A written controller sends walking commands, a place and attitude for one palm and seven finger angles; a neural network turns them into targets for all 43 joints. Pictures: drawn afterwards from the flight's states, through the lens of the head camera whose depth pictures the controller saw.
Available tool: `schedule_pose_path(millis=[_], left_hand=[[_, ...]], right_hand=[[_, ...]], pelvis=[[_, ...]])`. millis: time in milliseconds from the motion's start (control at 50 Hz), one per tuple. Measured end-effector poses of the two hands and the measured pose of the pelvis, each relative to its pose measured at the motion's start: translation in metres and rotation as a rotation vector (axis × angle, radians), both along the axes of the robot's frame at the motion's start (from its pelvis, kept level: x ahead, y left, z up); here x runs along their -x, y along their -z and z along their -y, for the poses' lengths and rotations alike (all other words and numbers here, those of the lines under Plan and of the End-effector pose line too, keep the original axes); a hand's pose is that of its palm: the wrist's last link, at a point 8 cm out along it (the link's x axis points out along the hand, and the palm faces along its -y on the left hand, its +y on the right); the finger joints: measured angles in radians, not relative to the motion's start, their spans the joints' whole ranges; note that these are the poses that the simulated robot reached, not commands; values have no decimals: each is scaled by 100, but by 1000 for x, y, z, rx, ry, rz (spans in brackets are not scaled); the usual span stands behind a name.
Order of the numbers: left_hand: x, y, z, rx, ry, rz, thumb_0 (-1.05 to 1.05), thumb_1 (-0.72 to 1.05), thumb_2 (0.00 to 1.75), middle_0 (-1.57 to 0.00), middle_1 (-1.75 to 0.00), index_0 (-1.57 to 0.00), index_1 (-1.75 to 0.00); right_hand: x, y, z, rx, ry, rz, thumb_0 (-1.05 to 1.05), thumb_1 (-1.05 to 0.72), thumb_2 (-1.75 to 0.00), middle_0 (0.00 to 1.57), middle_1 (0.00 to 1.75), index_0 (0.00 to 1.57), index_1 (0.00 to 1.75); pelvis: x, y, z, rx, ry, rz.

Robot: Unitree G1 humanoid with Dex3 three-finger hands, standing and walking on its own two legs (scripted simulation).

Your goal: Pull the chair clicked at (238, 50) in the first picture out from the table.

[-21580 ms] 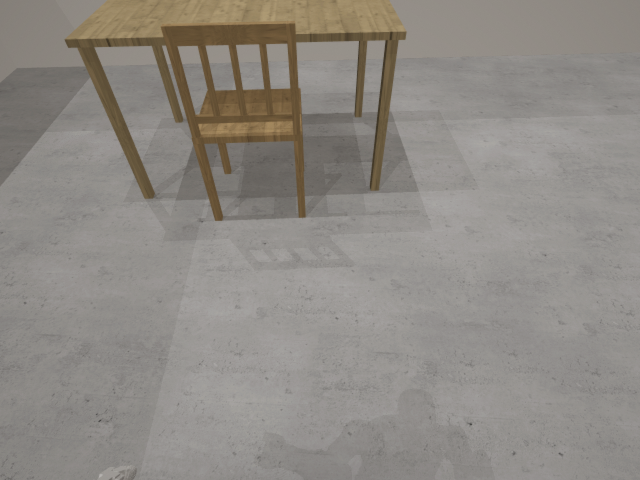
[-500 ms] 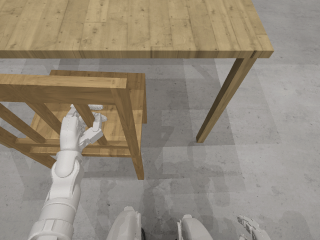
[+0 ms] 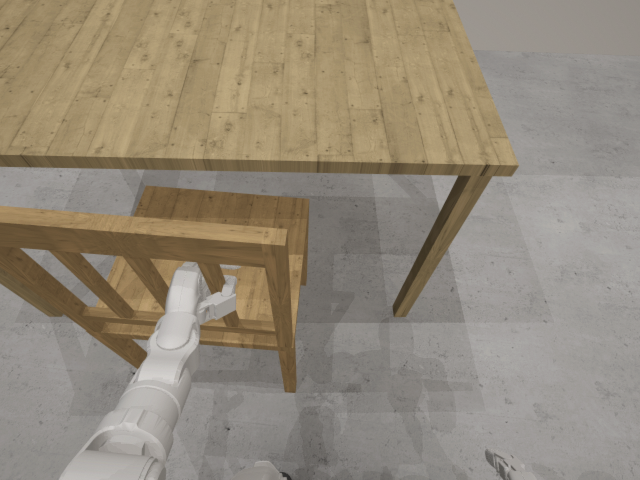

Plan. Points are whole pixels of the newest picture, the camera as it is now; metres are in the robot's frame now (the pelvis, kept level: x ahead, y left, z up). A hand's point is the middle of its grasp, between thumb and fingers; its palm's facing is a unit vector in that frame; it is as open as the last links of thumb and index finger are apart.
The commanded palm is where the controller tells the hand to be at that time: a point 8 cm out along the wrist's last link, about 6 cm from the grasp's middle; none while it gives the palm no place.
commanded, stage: step backward, pulling the chair out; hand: left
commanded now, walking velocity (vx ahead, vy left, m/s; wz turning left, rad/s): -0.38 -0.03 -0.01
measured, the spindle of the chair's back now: (159, 289) +0.39 +0.25 -0.11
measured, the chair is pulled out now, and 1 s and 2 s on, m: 0.04 0.17 0.25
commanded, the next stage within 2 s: none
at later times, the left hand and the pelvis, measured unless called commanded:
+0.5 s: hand (232, 370) +0.26 +0.12 -0.05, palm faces -0.03 -0.99 -0.16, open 5.2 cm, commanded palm +0.25 +0.17 -0.05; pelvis -0.07 +0.00 +0.01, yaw -1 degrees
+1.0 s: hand (235, 385) +0.24 +0.11 -0.05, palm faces -0.04 -0.98 -0.19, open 5.3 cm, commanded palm +0.22 +0.16 -0.05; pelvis -0.10 -0.01 +0.01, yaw -3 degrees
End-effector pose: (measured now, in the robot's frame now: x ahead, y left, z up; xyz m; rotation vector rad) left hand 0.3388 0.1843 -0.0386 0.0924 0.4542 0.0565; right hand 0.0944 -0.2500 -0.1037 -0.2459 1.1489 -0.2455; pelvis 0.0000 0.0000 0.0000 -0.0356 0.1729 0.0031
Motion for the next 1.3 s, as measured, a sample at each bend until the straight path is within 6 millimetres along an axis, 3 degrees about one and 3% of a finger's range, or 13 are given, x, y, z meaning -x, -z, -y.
schedule_pose_path(millis=[100, 240, 560, 780, 980, 1080, 1200, 1300], left_hand=[[11, -1, 0, -7, 17, -7, 3, 74, 77, -28, -106, -49, -145], [43, -2, 5, -15, 46, -17, 3, 74, 77, -28, -106, -50, -145], [106, -5, 19, -61, 60, -53, 3, 69, 79, -32, -110, -50, -145], [109, -5, 19, -85, 122, -50, 2, 68, 79, -33, -119, -50, -145], [115, -5, 22, -83, 67, -54, 3, 67, 81, -34, -117, -50, -145], [121, -5, 24, -96, 55, -45, 3, 66, 82, -36, -118, -50, -145], [122, -6, 25, -94, 75, -52, 3, 66, 81, -35, -120, -50, -145], [122, -6, 24, -95, 108, -54, 3, 67, 80, -34, -124, -50, -145]], right_hand=[[25, -1, 9, 12, 45, -18, 1, -91, -90, 20, 30, 20, 29], [54, -2, 2, -8, 77, -42, 1, -91, -90, 20, 30, 20, 29], [73, 5, 3, -36, 28, 86, 1, -91, -90, 20, 30, 20, 30], [91, -1, 7, 29, 28, 83, 1, -91, -90, 20, 30, 20, 29], [97, 9, -7, -54, -17, 114, 1, -91, -90, 20, 30, 20, 30], [106, 11, 5, -52, 15, 106, 1, -91, -90, 21, 30, 20, 30], [112, 5, 24, 31, 21, 63, 1, -91, -90, 20, 30, 20, 30], [109, 1, 22, 50, -6, 35, 1, -91, -90, 20, 30, 20, 29]], pelvis=[[14, -4, -4, 0, 22, 28], [31, -11, -3, 2, 41, 57], [75, -10, 5, 0, 25, 135], [81, -9, -8, -7, 29, 150], [100, -7, 8, 6, 45, 178], [103, -6, 16, -6, 52, 175], [97, -9, 4, -26, 30, 122], [107, -10, -2, -44, 24, 124]])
